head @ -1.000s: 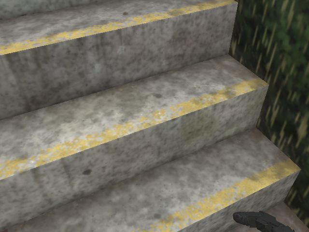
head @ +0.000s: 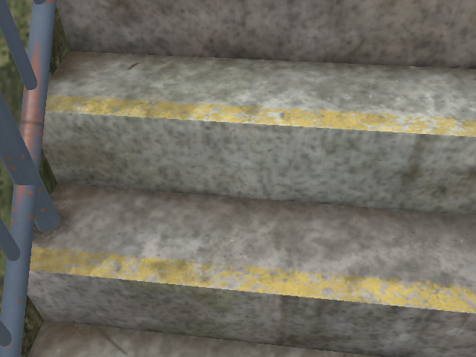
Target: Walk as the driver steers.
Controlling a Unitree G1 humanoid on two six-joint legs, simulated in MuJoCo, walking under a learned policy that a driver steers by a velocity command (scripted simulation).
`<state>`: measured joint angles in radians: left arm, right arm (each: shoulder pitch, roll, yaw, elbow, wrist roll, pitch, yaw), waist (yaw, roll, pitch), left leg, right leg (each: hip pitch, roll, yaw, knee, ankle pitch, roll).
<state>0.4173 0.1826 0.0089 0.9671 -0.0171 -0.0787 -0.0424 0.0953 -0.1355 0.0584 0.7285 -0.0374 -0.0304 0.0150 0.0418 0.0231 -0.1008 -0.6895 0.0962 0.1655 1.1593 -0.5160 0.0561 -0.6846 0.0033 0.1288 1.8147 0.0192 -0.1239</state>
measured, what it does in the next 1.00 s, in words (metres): climbs, turning right: right foot 0.21 m higher, then left foot 0.21 m higher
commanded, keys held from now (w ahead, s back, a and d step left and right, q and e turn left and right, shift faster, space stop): w+e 1.00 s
